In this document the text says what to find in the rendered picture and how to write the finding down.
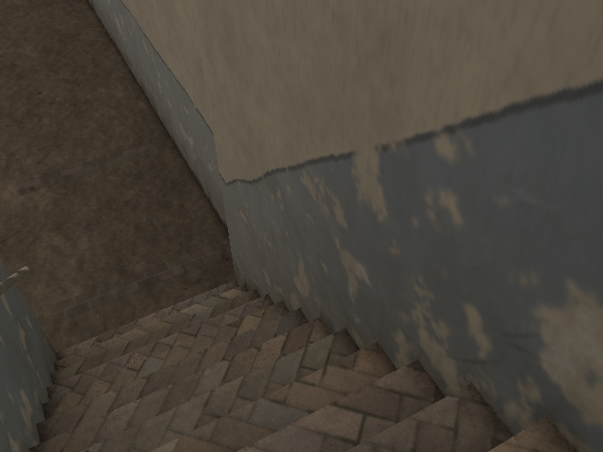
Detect stairs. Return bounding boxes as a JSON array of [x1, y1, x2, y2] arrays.
[[29, 280, 578, 452]]

